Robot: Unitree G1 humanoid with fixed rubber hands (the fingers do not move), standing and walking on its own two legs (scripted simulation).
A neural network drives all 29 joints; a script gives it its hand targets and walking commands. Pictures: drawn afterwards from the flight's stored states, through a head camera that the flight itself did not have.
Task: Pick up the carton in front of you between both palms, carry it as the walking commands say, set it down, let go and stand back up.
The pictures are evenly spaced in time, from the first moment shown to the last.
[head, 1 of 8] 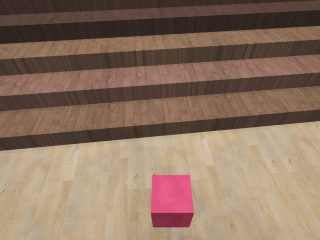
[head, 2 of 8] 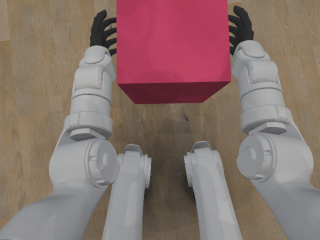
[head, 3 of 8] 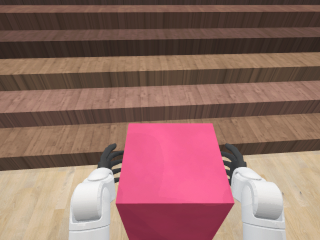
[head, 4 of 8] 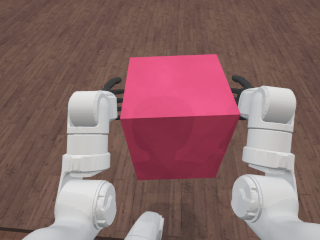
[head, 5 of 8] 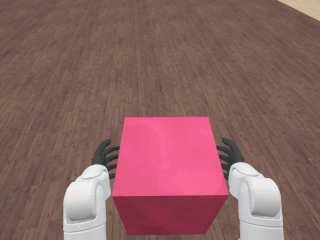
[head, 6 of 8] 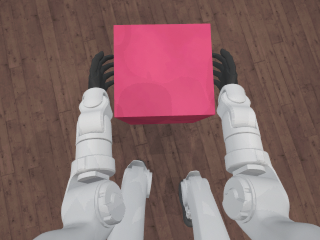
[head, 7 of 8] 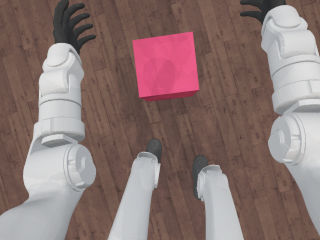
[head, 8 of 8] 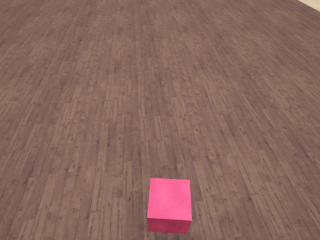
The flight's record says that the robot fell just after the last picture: no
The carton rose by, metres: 1.67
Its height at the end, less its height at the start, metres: +0.91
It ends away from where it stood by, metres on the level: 4.28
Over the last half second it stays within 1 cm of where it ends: yes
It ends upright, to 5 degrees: yes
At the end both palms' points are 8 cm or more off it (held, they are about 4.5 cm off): yes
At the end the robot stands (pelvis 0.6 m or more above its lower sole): yes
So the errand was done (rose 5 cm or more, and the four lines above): yes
